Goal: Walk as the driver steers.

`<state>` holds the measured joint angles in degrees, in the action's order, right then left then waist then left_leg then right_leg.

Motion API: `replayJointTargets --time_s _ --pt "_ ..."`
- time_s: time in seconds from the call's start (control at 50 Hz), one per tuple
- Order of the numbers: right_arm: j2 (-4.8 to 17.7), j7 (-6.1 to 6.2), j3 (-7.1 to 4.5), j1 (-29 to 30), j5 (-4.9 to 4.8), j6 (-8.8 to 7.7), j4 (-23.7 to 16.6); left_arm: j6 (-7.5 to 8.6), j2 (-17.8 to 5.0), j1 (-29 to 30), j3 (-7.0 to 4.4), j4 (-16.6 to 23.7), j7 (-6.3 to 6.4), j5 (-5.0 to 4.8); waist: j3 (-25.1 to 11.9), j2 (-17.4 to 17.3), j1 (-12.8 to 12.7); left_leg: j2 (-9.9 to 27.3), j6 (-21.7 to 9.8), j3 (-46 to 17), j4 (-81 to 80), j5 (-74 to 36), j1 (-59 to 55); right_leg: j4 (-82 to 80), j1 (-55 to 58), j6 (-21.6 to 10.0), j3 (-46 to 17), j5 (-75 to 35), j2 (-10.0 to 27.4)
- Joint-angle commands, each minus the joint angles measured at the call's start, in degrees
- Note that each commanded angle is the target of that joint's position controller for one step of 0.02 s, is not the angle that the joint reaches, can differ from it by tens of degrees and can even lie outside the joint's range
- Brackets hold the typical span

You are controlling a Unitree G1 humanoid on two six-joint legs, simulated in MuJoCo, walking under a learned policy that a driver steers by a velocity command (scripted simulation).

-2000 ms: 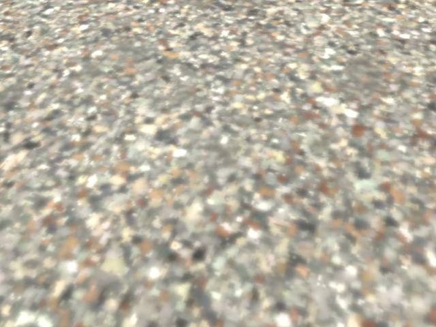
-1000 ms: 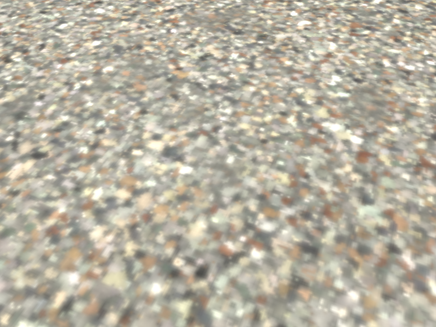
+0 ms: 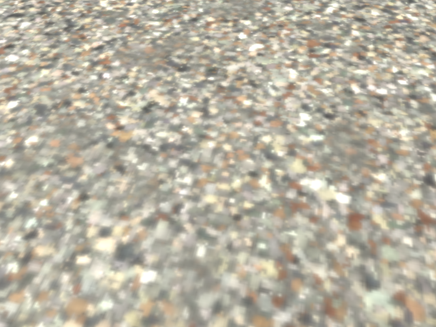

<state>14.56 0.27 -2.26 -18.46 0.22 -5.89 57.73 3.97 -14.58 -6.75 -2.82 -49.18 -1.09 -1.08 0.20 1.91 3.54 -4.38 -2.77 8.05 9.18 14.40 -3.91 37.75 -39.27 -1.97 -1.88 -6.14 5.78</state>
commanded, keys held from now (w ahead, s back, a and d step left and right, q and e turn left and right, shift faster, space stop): w+e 0.04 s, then e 0.96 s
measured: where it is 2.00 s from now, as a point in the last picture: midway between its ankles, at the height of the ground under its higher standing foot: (324, 288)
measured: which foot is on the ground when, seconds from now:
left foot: down 0.00-0.14, up 0.16-0.60, down 0.62-1.00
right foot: up 0.00-0.10, down 0.12-0.62, up 0.64-1.00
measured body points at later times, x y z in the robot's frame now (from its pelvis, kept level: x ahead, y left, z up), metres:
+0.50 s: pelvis +0.22 -0.04 +0.00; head +0.26 -0.06 +0.45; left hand +0.42 +0.21 -0.10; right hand +0.31 -0.34 -0.11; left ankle +0.36 +0.11 -0.70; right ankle +0.22 -0.12 -0.74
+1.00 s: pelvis +0.27 -0.02 +0.00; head +0.31 -0.05 +0.45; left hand +0.56 +0.11 -0.09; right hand +0.22 -0.34 -0.11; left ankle +0.36 +0.08 -0.74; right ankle +0.20 -0.13 -0.71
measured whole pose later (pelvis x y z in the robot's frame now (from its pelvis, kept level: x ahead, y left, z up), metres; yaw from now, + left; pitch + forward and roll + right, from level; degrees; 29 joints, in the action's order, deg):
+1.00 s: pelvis +0.27 -0.02 +0.00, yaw -35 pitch +1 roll +0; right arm 16.5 1.6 -3.8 -7.9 -0.2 0.8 43.5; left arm -4.3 -17.2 -10.3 -4.3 -34.8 0.0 -1.1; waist 3.5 0.3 1.3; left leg 4.8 0.8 6.7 25.6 12.1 14.6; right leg 43.1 -22.6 3.0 0.6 20.6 2.0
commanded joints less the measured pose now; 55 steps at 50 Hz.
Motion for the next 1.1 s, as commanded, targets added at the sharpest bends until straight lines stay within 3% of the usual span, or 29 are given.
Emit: replayJointTargets --time_s 0.02,0.04,0.08,0.1,0.12,0.14,0.16,0.18,0.2,0.22,0.26,0.34,0.44,0.52,0.58,0.6,0.62,0.64,0.66,0.68,0.7,0.76,0.82,0.98,1.02,1.04,1.06,1.08,1.1 --pt "9.07 0.45 -1.78 -1.97 -0.43 0.75 -1.41 0.8 -2.1 8.43 0.24 6.84 -1.45 -0.11 5.76 -2.36 1.0 18.9 -6.68 -2.88 -0.76 -21.61 -0.92 -3.24 -2.99 -1.24 1.75 2.91 -0.7" --pt "9.54 0.54 -1.96 -1.95 -0.54 1.38 -1.49 0.82 -2.47 8.95 0.17 7.82 -1.97 -0.14 5.56 -2.78 0.67 19.62 -6.23 -2.35 1.52 -26.05 -3.23 -3.75 -3.18 -1.92 2.75 6.1 -1.27" --pt "11.11 1.27 -2.33 0.42 -0.32 2.83 -2.94 0.83 -4.65 5.62 -0.79 8.68 -2.85 0.37 2.47 -5.56 -2.27 19.05 -4.35 -0.08 11.7 -50.89 -4.17 -4.07 3.9 -3.47 7.06 12.06 -5.27" --pt "11.38 1.77 -2.38 1.01 -0.04 3.64 -3.67 0.9 -6.78 -1.28 -1.99 7.42 -3.03 0.42 -1.72 -6.6 -5.65 17.92 -3.05 0.87 21.35 -59.37 -2.95 -4.6 12.27 -4.52 8.52 12.12 -8.06" --pt "11.01 2.16 -2.08 1.38 -0.12 3.97 -4.57 1.02 -10.15 -9.99 -3.74 5.58 -2.57 0.46 -6.41 -5.4 -9.95 15.1 -0.45 2.17 34.35 -55.8 3.03 -9.13 25.39 -6.53 6.86 4.52 -9.28" --pt "8.71 2.08 -1.04 -0.54 1.46 3.11 -6.79 0.41 -16.1 -15.9 -5.2 5.02 -1.15 1.0 -14.21 4.59 -10.06 10.33 2.97 2.77 54.27 -26.26 18.82 -6.7 44.33 -11.21 -9.76 -15.26 2.9" --pt "2.43 0.59 1.15 -6.4 1.67 1.15 -8.1 0.33 -18.4 -12.78 -5.03 7.7 -0.91 1.58 -25.08 14.75 -4.92 -2.14 6.21 -6.05 74.96 22.66 39.5 -11.04 63.15 -25.25 -39.94 -26.3 18.16" --pt "9.78 -0.35 -0.7 -1.94 0.21 -0.49 -7.78 -0.38 -14.06 -13.45 -4.21 8.35 -0.68 1.48 -27.91 4.45 -8.89 2.31 4.67 -15.74 77.06 20.78 41.13 -12.44 61.21 -22.81 -34.8 -25.07 15.25" --pt "10.2 -0.36 -0.92 3.55 -1.63 -0.87 -10.12 -0.53 -11.4 -9.35 -3.42 9.39 -0.37 1.15 -19.74 2.27 -8.18 5.03 3.57 -14.6 73.94 16.62 43.29 -12.79 53.83 -19.71 -25.14 -24.0 12.45" --pt "9.04 0.36 -0.89 5.39 -1.16 -0.52 -10.23 -0.65 -10.12 -6.1 -3.17 9.71 -0.25 0.47 -11.45 -4.08 -6.0 7.25 4.01 -13.03 68.57 13.41 43.41 -14.88 43.46 -16.93 -19.17 -21.92 9.1" --pt "9.44 1.33 -1.65 5.2 -0.22 1.46 -10.74 -1.13 -8.74 -3.12 -2.71 10.88 0.22 1.13 -6.44 -2.87 -2.86 8.88 4.74 -12.73 62.21 10.24 37.2 -18.33 30.09 -15.46 -15.2 -18.77 5.83" --pt "6.69 2.23 -1.36 4.03 0.52 3.23 -12.04 -1.52 -11.18 -3.16 -3.63 11.7 0.97 1.23 -7.56 0.8 -1.19 6.7 7.58 -11.81 50.47 5.08 34.74 -18.42 24.56 -15.23 -12.09 -23.08 3.25" --pt "7.08 2.2 -1.5 10.74 0.13 4.21 -14.51 -3.94 -11.81 -3.75 -3.82 12.52 2.77 0.3 -8.54 3.51 -3.27 4.76 8.67 -13.16 38.64 -3.41 33.73 -17.24 24.39 -11.33 -14.98 -5.27 1.25" --pt "7.82 1.67 -1.75 14.18 -0.22 3.73 -16.2 -5.05 -11.58 -4.25 -3.78 12.95 3.29 0.63 -6.39 6.22 -4.18 2.91 8.03 -14.53 30.76 -1.15 32.07 -15.46 25.72 -10.26 -20.6 2.65 1.08" --pt "8.86 1.07 -2.42 11.03 -0.47 2.47 -15.84 -5.46 -10.89 -2.48 -3.49 14.1 3.49 0.08 -6.61 7.49 -2.02 2.51 6.22 -14.29 19.23 -3.2 25.78 -11.17 28.15 -8.23 -24.42 -0.48 0.0" --pt "9.52 0.94 -2.8 8.86 -0.36 2.05 -15.25 -5.57 -10.11 -1.93 -3.19 14.56 3.59 -0.17 -6.58 6.84 -0.88 4.26 4.96 -14.07 12.02 -10.78 20.21 -8.74 26.62 -6.15 -23.82 2.49 -2.04" --pt "13.02 1.25 -3.61 7.42 0.63 2.09 -15.54 -5.59 -7.25 -4.47 -2.32 14.97 3.54 0.48 -9.29 0.05 -2.28 14.74 1.18 -21.75 11.26 -18.77 11.44 -0.43 21.28 -3.26 -19.82 16.23 -5.77" --pt "16.78 1.6 -4.38 9.46 2.12 3.07 -15.94 -5.22 -5.38 -9.11 -2.06 15.88 3.47 0.42 -7.47 -16.27 -6.57 25.73 -8.58 -35.65 11.05 -35.72 5.77 10.08 8.13 0.38 -9.31 42.24 -15.76" --pt "13.43 1.44 -3.9 7.41 1.99 3.28 -16.19 -4.69 -10.93 -10.09 -3.29 15.41 3.25 1.29 -9.07 -16.56 -4.57 30.45 -14.14 -41.2 10.78 -38.11 5.61 23.31 4.23 3.26 -7.88 46.25 -12.6" --pt "10.53 1.5 -3.14 8.94 1.47 3.35 -17.27 -4.9 -13.68 -9.82 -4.39 14.37 3.12 0.6 -8.19 -11.48 -4.36 27.5 -13.01 -34.45 12.1 -36.2 6.65 29.07 3.63 4.36 -8.09 41.99 -10.55" --pt "8.95 1.5 -2.83 11.04 1.02 3.66 -17.72 -5.69 -13.33 -9.48 -4.68 13.31 3.38 0.15 -6.73 -8.57 -4.77 23.07 -10.09 -27.75 12.83 -32.59 7.96 31.25 3.33 5.49 -7.0 38.15 -9.44" --pt "8.67 2.0 -2.51 12.6 0.54 4.81 -18.07 -7.25 -9.5 -7.72 -3.8 14.3 3.25 -0.26 -3.89 -9.69 -4.39 18.04 -8.37 -18.31 10.62 -27.6 12.03 31.62 4.23 7.35 -3.01 31.18 -8.13" --pt "9.71 2.61 -3.04 10.41 0.81 5.67 -17.62 -7.17 -7.56 -3.85 -3.04 16.95 2.94 -0.38 -4.24 -12.24 -2.12 18.97 -9.87 -15.58 9.33 -26.37 8.53 23.83 4.05 8.01 -0.67 29.2 -6.33" --pt "13.37 1.31 -4.61 11.5 -0.72 5.98 -17.56 -7.63 -7.97 -3.17 -3.18 19.18 0.84 0.03 -4.81 -12.91 -1.83 22.65 -9.13 -10.93 10.39 -21.05 10.44 3.26 17.07 4.26 4.18 26.7 -4.21" --pt "13.68 1.15 -4.86 12.04 -1.82 6.06 -17.23 -7.73 -7.58 -6.22 -3.55 18.21 0.31 -0.05 -5.3 -11.65 -3.83 22.18 -6.4 -8.96 13.25 -13.43 12.7 -6.83 23.53 1.45 6.44 20.67 -5.71" --pt "12.12 0.99 -4.55 10.72 -1.99 6.09 -16.52 -7.73 -8.29 -8.95 -4.15 16.85 0.46 -0.13 -5.68 -9.7 -4.51 20.5 -3.86 -7.02 16.36 -3.95 17.3 -10.35 29.93 -0.49 6.5 19.64 -7.22" --pt "8.63 0.51 -3.65 9.5 -1.12 6.06 -15.89 -7.52 -10.44 -13.35 -5.14 15.51 0.94 -0.41 -5.41 -2.02 -5.67 16.83 0.16 -2.41 25.99 8.31 27.3 -14.41 38.86 -3.41 -0.9 19.57 -3.43" --pt "3.74 -0.22 -1.91 11.16 1.87 5.84 -18.7 -6.92 -16.46 -16.82 -6.14 16.24 1.82 -0.72 -4.9 15.11 -4.92 8.73 5.21 1.38 47.86 26.04 44.32 -16.12 45.4 -10.35 -23.31 17.62 11.35" --pt "7.38 -0.05 -3.04 16.53 0.22 4.48 -21.43 -4.74 -17.51 -17.73 -5.89 17.08 0.9 1.28 -5.41 13.55 -9.18 5.27 4.4 -9.17 54.36 23.16 52.01 -24.73 40.08 -18.62 -36.86 35.13 16.35"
